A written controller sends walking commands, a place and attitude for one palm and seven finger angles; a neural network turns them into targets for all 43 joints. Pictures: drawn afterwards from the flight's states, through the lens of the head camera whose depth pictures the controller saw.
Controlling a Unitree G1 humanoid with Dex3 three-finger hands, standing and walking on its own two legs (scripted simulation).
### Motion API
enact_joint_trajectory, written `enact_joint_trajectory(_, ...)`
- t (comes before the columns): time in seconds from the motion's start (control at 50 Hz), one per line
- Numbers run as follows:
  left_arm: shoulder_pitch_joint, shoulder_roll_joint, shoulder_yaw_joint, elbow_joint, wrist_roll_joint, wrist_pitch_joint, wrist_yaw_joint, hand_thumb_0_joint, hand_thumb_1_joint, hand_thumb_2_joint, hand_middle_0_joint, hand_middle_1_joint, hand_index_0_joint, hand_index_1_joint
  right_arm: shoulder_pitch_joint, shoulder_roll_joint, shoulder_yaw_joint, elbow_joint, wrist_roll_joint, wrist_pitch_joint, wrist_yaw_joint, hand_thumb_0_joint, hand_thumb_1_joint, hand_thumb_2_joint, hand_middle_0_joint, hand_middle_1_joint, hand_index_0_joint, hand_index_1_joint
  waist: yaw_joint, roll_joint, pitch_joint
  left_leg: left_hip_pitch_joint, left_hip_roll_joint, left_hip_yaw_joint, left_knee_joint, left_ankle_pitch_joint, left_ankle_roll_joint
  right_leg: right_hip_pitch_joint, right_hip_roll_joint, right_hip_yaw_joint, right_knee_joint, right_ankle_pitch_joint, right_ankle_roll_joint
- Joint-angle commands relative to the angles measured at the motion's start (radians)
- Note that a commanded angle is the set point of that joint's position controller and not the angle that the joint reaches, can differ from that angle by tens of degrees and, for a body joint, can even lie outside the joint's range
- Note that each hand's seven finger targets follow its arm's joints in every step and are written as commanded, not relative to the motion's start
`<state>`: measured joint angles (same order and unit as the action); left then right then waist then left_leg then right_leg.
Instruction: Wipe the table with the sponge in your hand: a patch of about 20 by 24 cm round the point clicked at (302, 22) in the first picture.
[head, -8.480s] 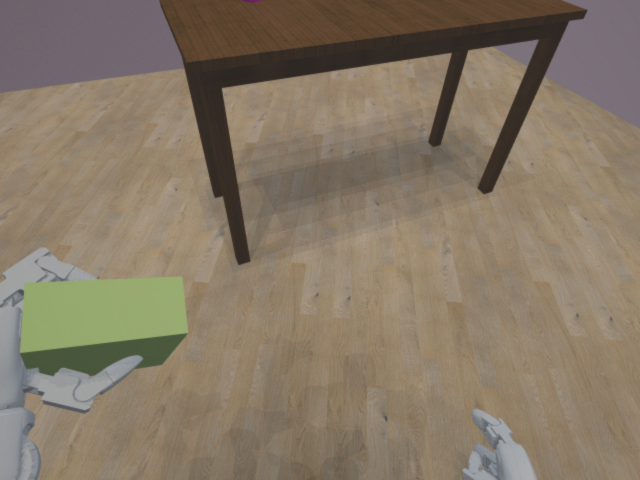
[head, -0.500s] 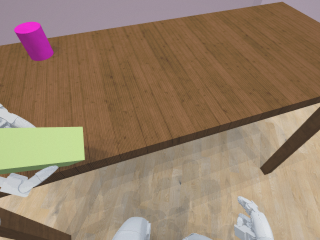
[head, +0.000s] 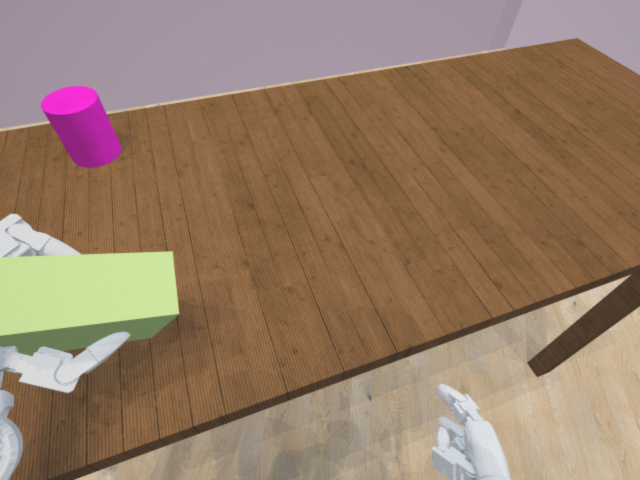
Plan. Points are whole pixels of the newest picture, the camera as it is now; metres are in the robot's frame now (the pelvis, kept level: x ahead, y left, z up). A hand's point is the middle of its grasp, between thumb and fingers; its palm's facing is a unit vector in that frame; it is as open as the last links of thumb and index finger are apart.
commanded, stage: come to a stop and stand still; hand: left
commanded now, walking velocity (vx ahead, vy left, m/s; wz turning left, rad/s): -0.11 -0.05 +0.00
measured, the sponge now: (114, 304) +0.23 +0.21 +0.16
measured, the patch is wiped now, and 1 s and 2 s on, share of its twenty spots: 0.00 0.00 0.00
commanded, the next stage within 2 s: look again from close up in 0.96 s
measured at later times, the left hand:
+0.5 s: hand (52, 313) +0.22 +0.26 +0.16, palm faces +0.35 -0.87 -0.33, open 9.6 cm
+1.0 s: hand out of the picture +0.19 +0.30 +0.17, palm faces +0.46 -0.82 -0.35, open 9.6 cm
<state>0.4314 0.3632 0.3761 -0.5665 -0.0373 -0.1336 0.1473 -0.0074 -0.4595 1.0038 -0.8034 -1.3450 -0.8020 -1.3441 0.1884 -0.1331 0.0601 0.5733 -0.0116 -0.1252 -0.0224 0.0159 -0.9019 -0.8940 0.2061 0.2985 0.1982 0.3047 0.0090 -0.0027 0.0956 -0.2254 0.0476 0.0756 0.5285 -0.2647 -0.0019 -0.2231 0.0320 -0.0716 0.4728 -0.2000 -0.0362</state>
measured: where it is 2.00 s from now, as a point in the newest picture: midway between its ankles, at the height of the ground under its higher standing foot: outside the picture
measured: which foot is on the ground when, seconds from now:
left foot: down 0.00-1.00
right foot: down 0.00-1.00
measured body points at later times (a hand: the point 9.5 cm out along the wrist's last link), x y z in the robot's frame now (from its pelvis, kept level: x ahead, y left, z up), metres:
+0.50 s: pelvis -0.01 +0.02 +0.00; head +0.01 +0.04 +0.45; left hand +0.20 +0.30 +0.18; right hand +0.16 -0.24 -0.06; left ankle +0.01 +0.12 -0.74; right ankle +0.03 -0.09 -0.74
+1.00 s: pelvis -0.02 +0.04 +0.00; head +0.01 +0.06 +0.45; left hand +0.16 +0.34 +0.19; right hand +0.19 -0.15 -0.07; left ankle +0.01 +0.12 -0.74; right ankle +0.03 -0.09 -0.74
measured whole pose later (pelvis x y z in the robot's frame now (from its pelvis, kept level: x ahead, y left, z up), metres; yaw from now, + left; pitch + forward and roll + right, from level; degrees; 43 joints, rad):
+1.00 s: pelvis -0.02 +0.04 +0.00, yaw +3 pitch -1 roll +0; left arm 0.37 0.38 0.35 -0.45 -0.06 -0.21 0.13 -0.01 -0.46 1.01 -0.80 -1.35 -0.80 -1.35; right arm 0.16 -0.16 0.05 0.58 0.01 -0.16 0.02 0.02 -0.90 -0.89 0.21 0.30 0.20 0.31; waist 0.04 -0.05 0.08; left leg -0.26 -0.05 0.07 0.48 -0.20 0.06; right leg -0.28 -0.06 -0.08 0.50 -0.20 0.01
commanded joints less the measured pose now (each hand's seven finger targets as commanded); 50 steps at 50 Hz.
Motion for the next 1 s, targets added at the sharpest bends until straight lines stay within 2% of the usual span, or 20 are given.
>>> enact_joint_trajectory(0.0, 0.062, 0.133, 0.097, -0.152, -0.03, -0.032, 0.012, 0.0, 0.1, 1.3, -1.2, -1.6, -1.2, -1.6, -0.089, -0.16, -0.075, -0.153, 0.012, -0.035, -0.027, 0.0, -0.9, -0.9, 0.2, 0.3, 0.2, 0.3, 0.001, -0.01, -0.266, -0.017, 0.059, -0.053, -0.052, 0.3, -0.025, 0.193, -0.089, 0.11, -0.074, 0.433, 0.001)
enact_joint_trajectory(0.04, 0.048, 0.146, 0.114, -0.143, -0.039, -0.026, 0.017, 0.0, 0.1, 1.3, -1.2, -1.6, -1.2, -1.6, -0.084, -0.159, -0.074, -0.141, 0.01, -0.017, -0.042, 0.0, -0.9, -0.9, 0.2, 0.3, 0.2, 0.3, -0.006, -0.026, -0.282, 0.018, 0.047, -0.051, -0.041, 0.272, -0.022, 0.152, -0.117, 0.132, -0.092, 0.435, -0.009)
enact_joint_trajectory(0.18, -0.048, 0.137, 0.083, -0.143, -0.035, -0.014, 0.028, 0.0, 0.1, 1.3, -1.2, -1.6, -1.2, -1.6, -0.119, -0.165, -0.07, -0.13, 0.008, 0.0, -0.078, 0.0, -0.9, -0.9, 0.2, 0.3, 0.2, 0.3, -0.001, 0.031, -0.225, 0.029, 0.043, -0.051, -0.151, 0.138, 0.0, 0.103, -0.073, 0.106, -0.161, 0.192, 0.034)
enact_joint_trajectory(0.2, -0.953, 0.991, 0.364, -0.438, -0.023, -0.202, 0.021, 0.0, 0.1, 1.3, -1.2, -1.6, -1.2, -1.6, 0.089, -0.233, 0.062, -0.259, 0.093, 0.016, -0.15, 0.0, -0.9, -0.9, 0.2, 0.3, 0.2, 0.3, -0.071, 0.074, -0.118, -0.124, -0.002, -0.108, -0.139, 0.038, 0.044, 0.139, -0.041, 0.084, -0.119, -0.046, 0.096)
enact_joint_trajectory(0.22, -0.577, 0.369, 0.289, 0.078, -0.017, -0.113, 0.003, 0.0, 0.1, 1.3, -1.2, -1.6, -1.2, -1.6, 0.023, -0.118, -0.058, -0.187, 0.082, -0.039, -0.102, 0.0, -0.9, -0.9, 0.2, 0.3, 0.2, 0.3, -0.01, -0.088, -0.177, -0.057, 0.095, -0.09, -0.075, 0.014, 0.032, -0.06, -0.127, 0.092, -0.095, -0.207, 0.054)
enact_joint_trajectory(0.24, -0.46, 0.357, 0.236, 0.105, -0.007, -0.093, 0.003, 0.0, 0.1, 1.3, -1.2, -1.6, -1.2, -1.6, -0.055, -0.175, -0.053, -0.138, 0.025, -0.051, -0.058, 0.0, -0.9, -0.9, 0.2, 0.3, 0.2, 0.3, -0.003, -0.137, -0.13, -0.011, 0.045, -0.063, -0.101, -0.03, 0.029, -0.089, -0.089, 0.122, -0.166, -0.187, 0.036)
enact_joint_trajectory(0.26, -0.427, 0.362, 0.207, 0.131, -0.021, -0.098, 0.001, 0.0, 0.1, 1.3, -1.2, -1.6, -1.2, -1.6, -0.054, -0.24, -0.079, -0.146, 0.011, -0.058, -0.045, 0.0, -0.9, -0.9, 0.2, 0.3, 0.2, 0.3, 0.018, -0.064, -0.137, 0.045, 0.01, -0.041, -0.04, -0.028, 0.027, -0.154, -0.117, 0.168, -0.186, -0.151, 0.002)
enact_joint_trajectory(0.3, -0.298, 0.288, 0.139, 0.136, -0.042, -0.126, -0.024, 0.0, 0.1, 1.3, -1.2, -1.6, -1.2, -1.6, -0.064, -0.232, -0.083, -0.145, 0.01, -0.072, -0.011, 0.0, -0.9, -0.9, 0.2, 0.3, 0.2, 0.3, 0.015, 0.078, -0.235, 0.051, -0.008, -0.043, -0.013, -0.061, 0.027, -0.128, -0.16, 0.231, -0.158, -0.155, -0.025)
enact_joint_trajectory(0.36, -0.066, 0.172, 0.026, -0.004, -0.058, -0.16, -0.037, 0.0, 0.1, 1.3, -1.2, -1.6, -1.2, -1.6, 0.01, -0.225, -0.079, -0.187, 0.025, -0.102, 0.033, 0.0, -0.9, -0.9, 0.2, 0.3, 0.2, 0.3, 0.041, 0.082, -0.225, -0.014, -0.014, -0.056, -0.003, 0.048, 0.033, -0.047, -0.179, 0.209, -0.116, 0.025, -0.018)
enact_joint_trajectory(0.4, -0.015, 0.168, 0.034, -0.052, -0.066, -0.165, -0.026, 0.0, 0.1, 1.3, -1.2, -1.6, -1.2, -1.6, -0.042, -0.22, -0.074, -0.178, 0.038, -0.116, 0.048, 0.0, -0.9, -0.9, 0.2, 0.3, 0.2, 0.3, 0.038, 0.063, -0.251, 0.036, 0.002, -0.071, -0.035, 0.081, 0.033, -0.044, -0.157, 0.166, -0.075, 0.024, -0.017)
enact_joint_trajectory(0.46, -0.028, 0.283, 0.161, -0.114, -0.059, -0.186, -0.003, 0.0, 0.1, 1.3, -1.2, -1.6, -1.2, -1.6, -0.017, -0.24, -0.088, -0.168, 0.015, -0.116, 0.037, 0.0, -0.9, -0.9, 0.2, 0.3, 0.2, 0.3, 0.029, -0.059, -0.2, -0.041, 0.001, -0.108, -0.048, 0.117, 0.018, -0.026, -0.145, 0.131, -0.057, 0.1, -0.005)
enact_joint_trajectory(0.5, -0.113, 0.378, 0.238, -0.136, -0.059, -0.192, 0.014, 0.0, 0.1, 1.3, -1.2, -1.6, -1.2, -1.6, -0.06, -0.248, -0.085, -0.157, 0.016, -0.104, 0.025, 0.0, -0.9, -0.9, 0.2, 0.3, 0.2, 0.3, 0.017, -0.005, -0.209, -0.029, 0.01, -0.139, -0.082, 0.081, 0.019, -0.044, -0.138, 0.135, -0.034, 0.031, -0.002)
enact_joint_trajectory(0.52, -0.122, 0.321, 0.2, -0.102, -0.061, -0.196, 0.018, 0.0, 0.1, 1.3, -1.2, -1.6, -1.2, -1.6, -0.032, -0.232, -0.088, -0.144, 0.014, -0.096, 0.017, 0.0, -0.9, -0.9, 0.2, 0.3, 0.2, 0.3, 0.009, 0.016, -0.183, -0.067, 0.024, -0.155, -0.113, 0.084, 0.022, -0.023, -0.131, 0.104, -0.021, 0.042, 0.003)
enact_joint_trajectory(0.6, -0.138, 0.269, 0.151, -0.025, -0.068, -0.191, 0.01, 0.0, 0.1, 1.3, -1.2, -1.6, -1.2, -1.6, -0.036, -0.228, -0.096, -0.116, 0.031, -0.108, 0.024, 0.0, -0.9, -0.9, 0.2, 0.3, 0.2, 0.3, 0.009, 0.158, -0.22, -0.019, 0.046, -0.175, -0.132, 0.172, 0.008, -0.015, -0.132, 0.083, 0.033, 0.064, 0.008)
enact_joint_trajectory(0.72, -0.105, 0.157, 0.047, -0.102, -0.053, -0.185, -0.007, 0.0, 0.1, 1.3, -1.2, -1.6, -1.2, -1.6, -0.043, -0.215, -0.096, -0.119, 0.03, -0.116, 0.04, 0.0, -0.9, -0.9, 0.2, 0.3, 0.2, 0.3, 0.015, 0.074, -0.196, -0.002, 0.101, -0.23, -0.207, 0.097, 0.005, -0.036, -0.111, 0.044, 0.053, -0.019, 0.024)
enact_joint_trajectory(0.8, -0.146, 0.215, 0.099, -0.144, -0.036, -0.16, 0.003, 0.0, 0.1, 1.3, -1.2, -1.6, -1.2, -1.6, -0.093, -0.217, -0.094, -0.125, 0.034, -0.114, 0.032, 0.0, -0.9, -0.9, 0.2, 0.3, 0.2, 0.3, 0.012, 0.057, -0.21, 0.012, 0.096, -0.221, -0.219, 0.072, -0.011, -0.022, -0.112, 0.06, 0.048, -0.027, 0.027)
enact_joint_trajectory(0.82, -0.138, 0.173, 0.076, -0.136, -0.03, -0.16, 0.001, 0.0, 0.1, 1.3, -1.2, -1.6, -1.2, -1.6, -0.076, -0.207, -0.09, -0.125, 0.023, -0.106, 0.027, 0.0, -0.9, -0.9, 0.2, 0.3, 0.2, 0.3, 0.011, 0.058, -0.199, -0.007, 0.101, -0.221, -0.224, 0.056, -0.012, -0.011, -0.11, 0.05, 0.033, -0.018, 0.025)
enact_joint_trajectory(0.9, -0.17, 0.213, 0.119, -0.111, -0.025, -0.14, 0.006, 0.0, 0.1, 1.3, -1.2, -1.6, -1.2, -1.6, -0.093, -0.206, -0.093, -0.134, 0.028, -0.095, 0.015, 0.0, -0.9, -0.9, 0.2, 0.3, 0.2, 0.3, 0.008, 0.103, -0.205, 0.011, 0.086, -0.206, -0.225, 0.056, -0.025, -0.003, -0.111, 0.066, 0.018, -0.017, 0.019)
enact_joint_trajectory(0.92, -0.157, 0.166, 0.082, -0.106, -0.026, -0.141, 0.002, 0.0, 0.1, 1.3, -1.2, -1.6, -1.2, -1.6, -0.083, -0.195, -0.086, -0.136, 0.019, -0.087, 0.013, 0.0, -0.9, -0.9, 0.2, 0.3, 0.2, 0.3, 0.007, 0.107, -0.195, -0.003, 0.087, -0.201, -0.223, 0.058, -0.023, 0.007, -0.111, 0.055, 0.0, 0.001, 0.017)
enact_joint_trajectory(0.98, -0.139, 0.176, 0.087, -0.135, -0.034, -0.131, -0.003, 0.0, 0.1, 1.3, -1.2, -1.6, -1.2, -1.6, -0.084, -0.193, -0.088, -0.154, 0.027, -0.084, 0.008, 0.0, -0.9, -0.9, 0.2, 0.3, 0.2, 0.3, 0.003, 0.084, -0.226, 0.019, 0.067, -0.178, -0.174, 0.162, -0.023, 0.048, -0.128, 0.066, -0.024, 0.076, 0.011)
